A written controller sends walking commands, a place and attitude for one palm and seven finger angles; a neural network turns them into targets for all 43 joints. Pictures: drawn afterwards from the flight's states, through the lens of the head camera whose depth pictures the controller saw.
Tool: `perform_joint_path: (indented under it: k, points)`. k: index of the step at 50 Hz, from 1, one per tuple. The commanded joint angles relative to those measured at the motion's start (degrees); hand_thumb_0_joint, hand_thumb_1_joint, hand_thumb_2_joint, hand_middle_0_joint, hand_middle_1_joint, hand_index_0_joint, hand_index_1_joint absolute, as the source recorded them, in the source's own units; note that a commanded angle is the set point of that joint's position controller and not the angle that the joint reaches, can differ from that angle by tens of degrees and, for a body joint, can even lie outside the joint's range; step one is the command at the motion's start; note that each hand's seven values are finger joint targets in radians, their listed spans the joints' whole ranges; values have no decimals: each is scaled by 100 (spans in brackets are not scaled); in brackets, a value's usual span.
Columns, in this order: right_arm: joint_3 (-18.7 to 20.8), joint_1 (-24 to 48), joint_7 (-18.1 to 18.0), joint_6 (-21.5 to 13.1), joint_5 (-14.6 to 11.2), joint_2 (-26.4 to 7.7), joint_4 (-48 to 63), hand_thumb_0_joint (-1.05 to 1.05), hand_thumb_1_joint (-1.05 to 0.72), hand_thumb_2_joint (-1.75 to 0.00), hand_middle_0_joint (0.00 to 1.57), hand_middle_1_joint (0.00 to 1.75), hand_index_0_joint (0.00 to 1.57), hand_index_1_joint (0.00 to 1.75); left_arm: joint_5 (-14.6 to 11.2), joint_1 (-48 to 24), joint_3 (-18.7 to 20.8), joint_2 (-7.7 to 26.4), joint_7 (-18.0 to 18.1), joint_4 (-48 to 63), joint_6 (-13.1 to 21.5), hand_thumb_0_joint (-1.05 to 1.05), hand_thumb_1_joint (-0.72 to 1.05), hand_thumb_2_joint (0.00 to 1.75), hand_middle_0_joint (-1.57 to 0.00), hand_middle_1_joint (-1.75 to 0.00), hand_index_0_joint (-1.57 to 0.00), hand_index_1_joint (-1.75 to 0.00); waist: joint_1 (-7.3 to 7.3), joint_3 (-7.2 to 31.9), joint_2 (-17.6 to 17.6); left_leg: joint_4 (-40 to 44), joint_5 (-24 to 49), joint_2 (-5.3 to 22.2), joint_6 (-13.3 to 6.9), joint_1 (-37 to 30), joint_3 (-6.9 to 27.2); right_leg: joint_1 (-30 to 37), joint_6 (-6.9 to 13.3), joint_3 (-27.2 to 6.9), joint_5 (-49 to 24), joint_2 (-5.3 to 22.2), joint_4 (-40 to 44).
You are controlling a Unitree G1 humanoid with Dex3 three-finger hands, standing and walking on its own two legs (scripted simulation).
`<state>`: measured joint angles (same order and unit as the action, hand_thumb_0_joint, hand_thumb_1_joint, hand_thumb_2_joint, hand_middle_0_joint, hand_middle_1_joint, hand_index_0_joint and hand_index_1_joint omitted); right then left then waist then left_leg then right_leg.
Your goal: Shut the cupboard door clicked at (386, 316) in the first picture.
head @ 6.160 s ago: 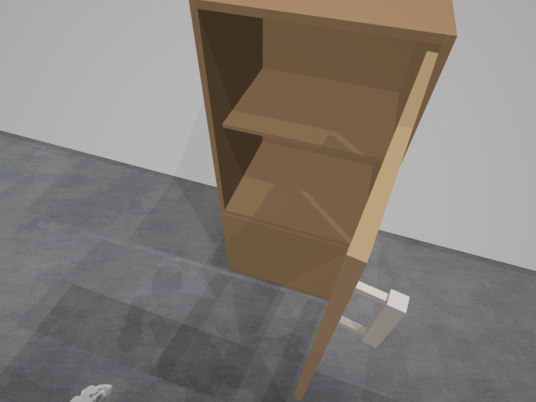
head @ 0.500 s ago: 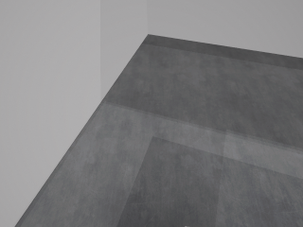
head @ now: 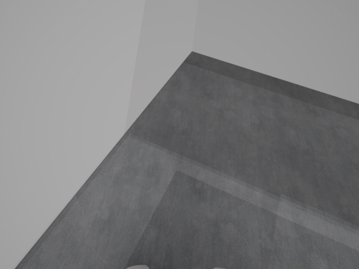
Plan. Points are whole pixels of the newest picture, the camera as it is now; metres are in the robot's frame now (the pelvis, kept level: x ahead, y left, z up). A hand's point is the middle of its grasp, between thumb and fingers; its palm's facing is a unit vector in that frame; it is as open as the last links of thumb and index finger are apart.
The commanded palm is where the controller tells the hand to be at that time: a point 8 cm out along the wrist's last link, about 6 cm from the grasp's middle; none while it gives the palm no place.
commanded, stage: turn to face it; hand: left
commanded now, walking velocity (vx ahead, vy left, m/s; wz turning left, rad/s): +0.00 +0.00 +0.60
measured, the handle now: out of the picture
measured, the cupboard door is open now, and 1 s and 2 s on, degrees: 100 100 100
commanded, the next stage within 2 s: none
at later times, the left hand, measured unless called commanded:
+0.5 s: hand out of the picture +0.11 +0.16 -0.13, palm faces +0.29 -0.92 -0.26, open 7.4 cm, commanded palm none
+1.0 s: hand out of the picture -0.02 +0.22 -0.16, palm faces +0.59 -0.76 -0.25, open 7.4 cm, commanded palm none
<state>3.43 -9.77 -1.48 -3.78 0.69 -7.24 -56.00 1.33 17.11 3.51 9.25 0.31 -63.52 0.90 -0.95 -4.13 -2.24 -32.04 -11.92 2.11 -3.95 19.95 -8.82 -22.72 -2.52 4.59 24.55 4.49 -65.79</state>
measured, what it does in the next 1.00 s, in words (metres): steps on the spot, turning left: right foot, then left foot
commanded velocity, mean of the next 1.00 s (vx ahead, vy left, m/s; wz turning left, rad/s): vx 0.00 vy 0.00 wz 0.60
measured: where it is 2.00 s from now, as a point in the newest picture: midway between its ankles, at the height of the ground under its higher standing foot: outside the picture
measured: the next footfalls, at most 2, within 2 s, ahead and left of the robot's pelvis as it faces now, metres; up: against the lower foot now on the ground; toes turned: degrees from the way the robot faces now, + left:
right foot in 0.32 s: +0.12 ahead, -0.14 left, +0.00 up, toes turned +6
left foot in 0.76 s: +0.04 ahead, +0.10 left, +0.00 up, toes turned +35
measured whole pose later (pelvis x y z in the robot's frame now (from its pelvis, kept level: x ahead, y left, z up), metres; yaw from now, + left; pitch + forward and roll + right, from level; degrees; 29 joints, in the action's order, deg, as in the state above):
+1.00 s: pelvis +0.05 +0.00 +0.01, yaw +35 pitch +1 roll -1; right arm 2.6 -7.8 0.2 1.6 0.9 -12.2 -50.3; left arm 1.1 10.7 4.6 15.7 0.2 -52.2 -3.6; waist -1.0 -4.9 -1.8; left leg -28.7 -13.8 -1.3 -2.6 16.2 -0.2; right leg -29.3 -6.7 1.7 21.9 5.9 -64.3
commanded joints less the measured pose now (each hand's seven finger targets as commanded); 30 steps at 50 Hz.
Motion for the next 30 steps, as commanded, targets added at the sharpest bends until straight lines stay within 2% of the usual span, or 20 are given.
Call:
perform_joint_path:
  k: [1,2,4,7,11,13,14,15,16,17,18,19,20,21,23,27,30]
  points:
    - [120,-647,-18,53,35,-906,59,0,-90,-90,20,30,20,30,-14,214,103,161,62,516,-27,0,90,90,-20,-30,-20,-30,35,792,698,1333,3079,1422,-548,-802,1464,-420,-187,-261,-352,159,234]
    - [132,-615,-14,77,32,-983,94,0,-90,-90,20,30,20,30,-13,155,111,192,63,583,-56,0,90,90,-20,-30,-20,-30,23,846,664,1339,3017,1401,-584,-837,1523,-437,-213,-261,-407,143,389]
    - [159,-561,9,144,40,-1089,147,0,-90,-90,20,30,20,30,-10,-39,147,249,67,755,-123,0,90,90,-20,-30,-20,-30,47,851,765,1401,2401,1335,-601,-801,1644,-503,-261,-268,-493,95,637]
    - [217,-496,41,255,63,-1195,233,0,-90,-90,20,30,20,30,-9,-479,163,366,67,1053,-179,0,90,90,-20,-30,-20,-30,138,659,929,1464,1524,1279,-631,-677,1908,-530,-293,-269,-485,82,1267]
    - [289,-444,66,374,92,-1354,339,0,-90,-90,20,30,20,30,-39,-716,154,429,84,1321,-172,0,90,90,-20,-30,-20,-30,192,642,1080,1219,1441,1161,-602,-467,2298,87,-245,-159,-306,-175,2282]
    - [328,-324,71,409,78,-1415,425,0,-90,-90,20,30,20,30,-62,-515,157,490,97,1351,-123,0,90,90,-20,-30,-20,-30,57,776,997,848,1848,1046,-497,-349,2369,657,-215,-123,-621,-288,3058]
    - [338,-207,81,422,46,-1403,482,0,-90,-90,20,30,20,30,-73,-291,183,563,112,1319,-87,0,90,90,-20,-30,-20,-30,-82,859,854,563,1604,879,-307,-78,2275,1232,-204,-104,-1209,-230,3809]
    - [332,-246,119,418,-3,-1216,542,0,-90,-90,20,30,20,30,-37,-106,220,839,141,1311,-23,0,90,90,-20,-30,-20,-30,-156,1000,225,10,813,488,42,404,1953,1993,-107,-526,-1682,284,4570]
    - [260,-355,151,416,-43,-773,691,0,-90,-90,20,30,20,30,58,-12,335,1461,189,1354,11,0,90,90,-20,-30,-20,-30,-188,1080,-1543,-1285,-1321,-407,555,1495,902,2658,443,-1952,-2432,1884,4957]
    - [310,-254,124,461,7,-986,777,0,-90,-90,20,30,20,30,21,-1,354,1636,192,1442,-19,0,90,90,-20,-30,-20,-30,-230,1006,-1513,-2580,-2429,-359,655,1569,864,2117,1071,-2280,-3203,2699,4912]
    - [337,-242,143,545,28,-1057,711,0,-90,-90,20,30,20,30,20,-318,311,1380,217,1517,-15,0,90,90,-20,-30,-20,-30,-87,765,-784,-3390,-2070,-140,640,1505,1135,1620,1209,-1785,-2773,2450,4914]
    - [334,-271,181,618,46,-986,607,0,-90,-90,20,30,20,30,9,-697,257,1189,222,1598,-5,0,90,90,-20,-30,-20,-30,103,512,-826,-3745,-1717,-9,701,1552,1133,1315,1039,-1433,-2391,2095,4976]
    - [324,-330,215,654,71,-952,527,0,-90,-90,20,30,20,30,0,-897,197,1080,195,1648,-20,0,90,90,-20,-30,-20,-30,215,345,-635,-3976,-1361,54,760,1537,1001,1170,884,-991,-2312,1769,4890]
    - [299,-388,243,663,77,-938,521,0,-90,-90,20,30,20,30,-4,-943,158,994,185,1683,-5,0,90,90,-20,-30,-20,-30,242,325,-657,-4010,-1143,92,802,1534,915,1187,818,-638,-2466,1624,4824]
    - [277,-305,276,682,63,-864,547,0,-90,-90,20,30,20,30,14,-774,144,978,182,1636,11,0,90,90,-20,-30,-20,-30,188,299,-697,-3761,-974,100,861,1499,791,1352,742,-231,-2869,1503,4755]
    - [243,138,300,702,42,-874,721,0,-90,-90,20,30,20,30,42,-323,181,1145,169,1507,-12,0,90,90,-20,-30,-20,-30,-50,377,-791,-2830,-1100,110,928,1342,558,1777,818,16,-3205,1596,4630]
    - [187,396,316,678,32,-875,829,0,-90,-90,20,30,20,30,55,-163,217,1298,148,1455,-47,0,90,90,-20,-30,-20,-30,-148,477,-905,-2081,-1121,101,906,1028,365,1870,845,224,-3515,1667,4427]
